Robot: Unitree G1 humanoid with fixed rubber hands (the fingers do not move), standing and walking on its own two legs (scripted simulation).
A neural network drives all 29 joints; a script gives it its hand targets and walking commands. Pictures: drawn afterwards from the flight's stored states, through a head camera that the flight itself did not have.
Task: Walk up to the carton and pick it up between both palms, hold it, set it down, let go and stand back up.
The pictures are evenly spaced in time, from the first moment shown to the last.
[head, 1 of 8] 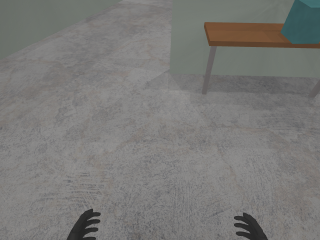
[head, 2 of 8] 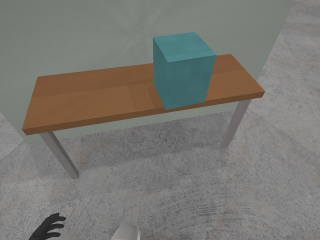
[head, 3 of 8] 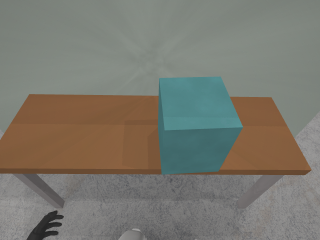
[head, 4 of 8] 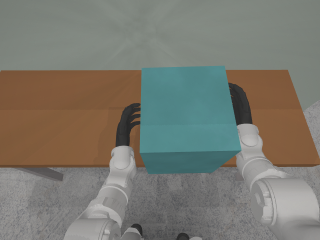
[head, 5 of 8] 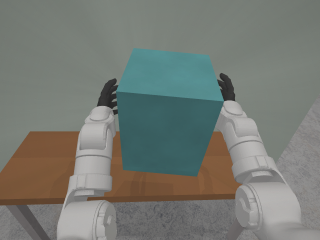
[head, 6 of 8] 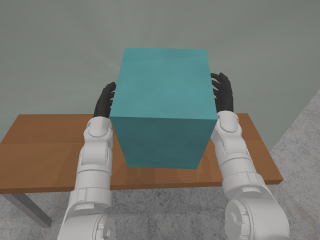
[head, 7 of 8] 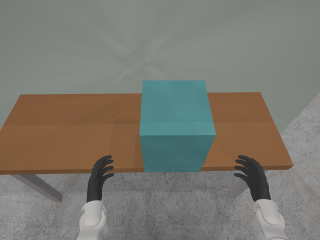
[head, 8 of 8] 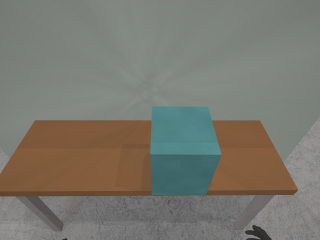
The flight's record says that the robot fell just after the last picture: no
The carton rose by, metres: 0.27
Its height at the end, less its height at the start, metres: +0.00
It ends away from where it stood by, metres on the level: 0.01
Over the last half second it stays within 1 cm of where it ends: yes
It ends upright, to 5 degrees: yes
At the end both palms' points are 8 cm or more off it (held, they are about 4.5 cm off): yes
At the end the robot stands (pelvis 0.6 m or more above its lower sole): yes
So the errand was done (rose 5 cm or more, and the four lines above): yes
